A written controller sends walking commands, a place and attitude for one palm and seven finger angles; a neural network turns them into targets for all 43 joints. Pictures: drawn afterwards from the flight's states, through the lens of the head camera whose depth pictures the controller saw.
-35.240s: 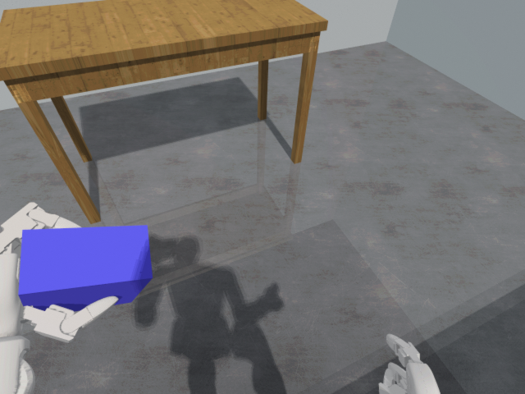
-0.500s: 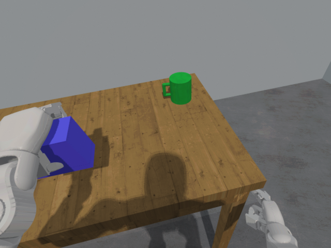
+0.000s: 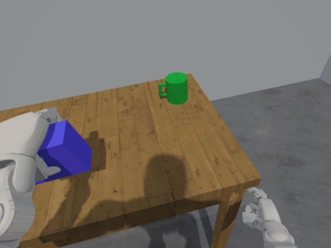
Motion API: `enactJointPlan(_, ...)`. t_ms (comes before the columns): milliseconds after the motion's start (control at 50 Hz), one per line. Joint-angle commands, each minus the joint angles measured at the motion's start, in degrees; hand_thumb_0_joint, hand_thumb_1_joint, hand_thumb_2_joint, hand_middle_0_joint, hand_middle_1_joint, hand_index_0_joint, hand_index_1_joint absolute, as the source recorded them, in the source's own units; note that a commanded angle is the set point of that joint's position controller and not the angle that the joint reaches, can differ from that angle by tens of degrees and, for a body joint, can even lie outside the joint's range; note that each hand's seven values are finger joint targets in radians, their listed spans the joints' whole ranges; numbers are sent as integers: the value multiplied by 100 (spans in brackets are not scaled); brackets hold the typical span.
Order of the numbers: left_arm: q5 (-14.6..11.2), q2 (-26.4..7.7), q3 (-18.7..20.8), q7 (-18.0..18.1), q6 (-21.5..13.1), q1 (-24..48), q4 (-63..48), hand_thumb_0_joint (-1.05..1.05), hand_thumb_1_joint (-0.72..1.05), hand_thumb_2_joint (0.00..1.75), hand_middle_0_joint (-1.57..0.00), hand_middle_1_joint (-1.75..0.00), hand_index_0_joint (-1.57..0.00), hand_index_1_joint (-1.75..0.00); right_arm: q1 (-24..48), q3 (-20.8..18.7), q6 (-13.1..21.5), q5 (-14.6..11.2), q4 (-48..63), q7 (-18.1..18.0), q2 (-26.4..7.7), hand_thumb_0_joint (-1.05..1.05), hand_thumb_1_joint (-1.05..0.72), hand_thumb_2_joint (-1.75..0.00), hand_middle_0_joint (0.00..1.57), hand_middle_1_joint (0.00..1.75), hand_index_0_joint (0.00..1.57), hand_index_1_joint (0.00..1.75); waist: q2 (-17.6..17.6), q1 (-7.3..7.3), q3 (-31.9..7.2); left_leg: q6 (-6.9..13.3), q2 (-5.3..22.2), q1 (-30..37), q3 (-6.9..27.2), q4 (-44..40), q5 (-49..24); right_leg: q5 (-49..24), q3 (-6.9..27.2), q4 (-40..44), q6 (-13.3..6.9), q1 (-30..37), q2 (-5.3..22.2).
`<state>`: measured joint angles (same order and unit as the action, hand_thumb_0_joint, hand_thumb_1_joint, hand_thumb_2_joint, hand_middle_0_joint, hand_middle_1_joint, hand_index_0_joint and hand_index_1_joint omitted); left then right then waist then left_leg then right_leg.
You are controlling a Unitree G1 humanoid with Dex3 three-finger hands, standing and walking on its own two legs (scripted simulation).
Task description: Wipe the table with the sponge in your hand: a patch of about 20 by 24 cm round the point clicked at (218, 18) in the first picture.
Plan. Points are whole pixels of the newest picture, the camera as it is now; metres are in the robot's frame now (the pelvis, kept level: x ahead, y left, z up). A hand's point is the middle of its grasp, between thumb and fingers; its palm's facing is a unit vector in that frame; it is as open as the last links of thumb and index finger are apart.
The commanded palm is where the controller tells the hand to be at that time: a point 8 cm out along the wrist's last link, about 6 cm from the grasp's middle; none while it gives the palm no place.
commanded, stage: bring the sponge back beside the body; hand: left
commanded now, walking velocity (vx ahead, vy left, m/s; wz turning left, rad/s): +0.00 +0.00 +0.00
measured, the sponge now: (54, 158) +0.23 +0.29 +0.15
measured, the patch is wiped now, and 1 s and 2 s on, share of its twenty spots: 1.00 1.00 1.00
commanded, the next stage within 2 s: step back with the hand held close in 1.22 s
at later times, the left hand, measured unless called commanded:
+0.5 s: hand (45, 156) +0.20 +0.28 +0.18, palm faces +0.21 -0.11 -0.97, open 10.2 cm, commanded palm +0.15 +0.28 +0.25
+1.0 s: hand (46, 166) +0.19 +0.28 +0.17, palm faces +0.18 -0.13 -0.97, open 10.2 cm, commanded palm +0.15 +0.28 +0.24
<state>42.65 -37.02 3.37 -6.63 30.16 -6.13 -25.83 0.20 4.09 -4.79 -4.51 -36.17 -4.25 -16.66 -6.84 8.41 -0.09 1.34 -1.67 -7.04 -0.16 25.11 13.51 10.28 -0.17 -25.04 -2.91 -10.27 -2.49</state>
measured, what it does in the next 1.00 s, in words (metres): stands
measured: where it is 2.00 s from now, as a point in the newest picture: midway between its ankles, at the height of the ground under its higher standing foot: outside the picture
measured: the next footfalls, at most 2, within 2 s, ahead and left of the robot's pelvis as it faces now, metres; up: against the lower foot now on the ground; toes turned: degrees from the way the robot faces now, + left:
none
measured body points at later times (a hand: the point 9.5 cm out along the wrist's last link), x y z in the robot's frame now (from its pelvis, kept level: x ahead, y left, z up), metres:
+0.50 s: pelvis +0.00 +0.00 +0.00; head -0.03 -0.05 +0.45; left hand +0.19 +0.28 +0.23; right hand +0.26 -0.19 -0.07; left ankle +0.01 +0.11 -0.74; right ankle +0.04 -0.09 -0.74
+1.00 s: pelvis +0.00 +0.00 +0.00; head -0.03 -0.05 +0.45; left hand +0.18 +0.28 +0.22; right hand +0.26 -0.19 -0.07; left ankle +0.01 +0.11 -0.74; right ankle +0.04 -0.09 -0.74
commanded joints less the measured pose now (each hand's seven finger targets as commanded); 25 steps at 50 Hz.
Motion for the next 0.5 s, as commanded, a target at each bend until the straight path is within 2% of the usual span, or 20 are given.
enactJointPlan(0,152,-1299,994,162,-36,968,-852,0,10,130,-120,-160,-120,-160,1468,-159,341,23,1239,30,-465,0,-90,-90,20,30,20,30,421,35,-976,89,75,-241,563,-244,-891,-254,857,473,-157,602,366)
enactJointPlan(20,126,-1373,1070,140,-58,879,-911,0,10,130,-120,-160,-120,-160,1435,-166,331,34,1242,22,-478,0,-90,-90,20,30,20,30,507,41,-982,104,78,-244,559,-220,-877,-259,859,464,-141,602,382)
enactJointPlan(40,159,-1415,1129,137,-40,830,-1099,0,10,130,-120,-160,-120,-160,1654,-172,407,3,1265,34,-473,0,-90,-90,20,30,20,30,284,10,-1005,94,78,-212,605,-210,-844,-184,1082,480,-203,547,295)
enactJointPlan(60,168,-1391,1089,130,-90,928,-1237,0,10,130,-120,-160,-120,-160,1514,-150,395,36,1286,32,-454,0,-90,-90,20,30,20,30,211,45,-1215,113,64,-202,566,-188,-973,-346,866,379,-181,710,357)
enactJointPlan(100,165,-1300,957,125,-153,911,-1286,0,10,130,-120,-160,-120,-160,1457,-159,407,50,1259,20,-451,0,-90,-90,20,30,20,30,261,-2,-1014,112,72,-128,564,-182,-955,-283,816,445,-145,534,362)
enactJointPlan(120,190,-1390,1021,141,-203,930,-1388,0,10,130,-120,-160,-120,-160,1430,-168,418,77,1266,13,-449,0,-90,-90,20,30,20,30,189,27,-1063,123,72,-100,583,-179,-936,-248,850,444,-155,551,376)
enactJointPlan(140,242,-1468,1100,178,-205,979,-1579,0,10,130,-120,-160,-120,-160,1624,-172,501,43,1291,13,-439,0,-90,-90,20,30,20,30,117,-4,-1040,109,92,-87,655,-205,-829,-78,1068,471,-221,501,279)
enactJointPlan(160,275,-1445,1064,207,-252,1080,-1589,0,10,130,-120,-160,-120,-160,1450,-158,494,93,1290,0,-415,0,-90,-90,20,30,20,30,122,40,-1163,125,70,-101,606,-187,-903,-129,880,415,-198,622,344)
enactJointPlan(220,320,-1425,1041,268,-283,1067,-1192,0,10,130,-120,-160,-120,-160,1322,-182,448,98,1181,-29,-445,0,-90,-90,20,30,20,30,297,4,-768,107,93,-110,603,-265,-733,151,871,578,-161,367,336)
enactJointPlan(240,354,-1473,1097,298,-266,1191,-1288,0,10,130,-120,-160,-120,-160,1561,-173,510,49,1215,-21,-427,0,-90,-90,20,30,20,30,142,-20,-722,87,104,-115,675,-297,-595,314,1132,626,-251,324,253)
enactJointPlan(260,368,-1458,1085,324,-280,1281,-1191,0,10,130,-120,-160,-120,-160,1378,-180,479,85,1187,-31,-430,0,-90,-90,20,30,20,30,221,15,-847,94,91,-170,629,-297,-638,264,939,544,-219,452,300)
enactJointPlan(280,370,-1409,1044,340,-273,1177,-1064,0,10,130,-120,-160,-120,-160,1355,-188,466,73,1174,-22,-423,0,-90,-90,20,30,20,30,235,19,-732,80,87,-171,625,-329,-651,264,909,569,-204,384,301)
enactJointPlan(300,328,-1350,1022,338,-272,1088,-1032,0,10,130,-120,-160,-120,-160,1364,-191,444,75,1174,-12,-434,0,-90,-90,20,30,20,30,335,33,-773,77,89,-168,629,-355,-636,257,856,578,-187,442,307)
enactJointPlan(320,314,-1340,1028,331,-271,1028,-1044,0,10,130,-120,-160,-120,-160,1393,-203,432,77,1172,-9,-435,0,-90,-90,20,30,20,30,292,55,-807,82,83,-156,610,-344,-669,190,876,568,-183,461,319)
enactJointPlan(340,315,-1299,1028,319,-249,992,-1263,0,10,130,-120,-160,-120,-160,1634,-191,495,29,1236,11,-410,0,-90,-90,20,30,20,30,132,32,-828,75,89,-131,666,-355,-641,188,1053,556,-245,452,238)
enactJointPlan(360,247,-1201,982,312,-247,851,-1204,0,10,130,-120,-160,-120,-160,1456,-184,477,57,1235,16,-403,0,-90,-90,20,30,20,30,133,68,-953,86,84,-189,602,-354,-708,93,853,495,-201,603,311)
enactJointPlan(420,137,-1086,933,265,-228,477,-1158,0,10,130,-120,-160,-120,-160,1404,-196,425,65,1223,23,-421,0,-90,-90,20,30,20,30,422,57,-824,96,100,-194,576,-329,-732,2,802,527,-136,528,334)
enactJointPlan(440,174,-1086,957,258,-203,445,-1312,0,10,130,-120,-160,-120,-160,1617,-186,488,21,1268,42,-407,0,-90,-90,20,30,20,30,311,11,-812,92,109,-174,624,-329,-661,117,1021,571,-192,462,253)
enactJointPlan(460,152,-1078,977,255,-220,409,-1313,0,10,130,-120,-160,-120,-160,1442,-180,457,61,1281,37,-409,0,-90,-90,20,30,20,30,445,44,-921,111,106,-233,569,-291,-706,52,850,501,-154,572,314)
enactJointPlan(480,154,-1133,1016,266,-228,303,-1275,0,10,130,-120,-160,-120,-160,1392,-184,444,67,1272,33,-418,0,-90,-90,20,30,20,30,556,40,-849,110,100,-236,559,-276,-719,46,855,521,-127,523,327)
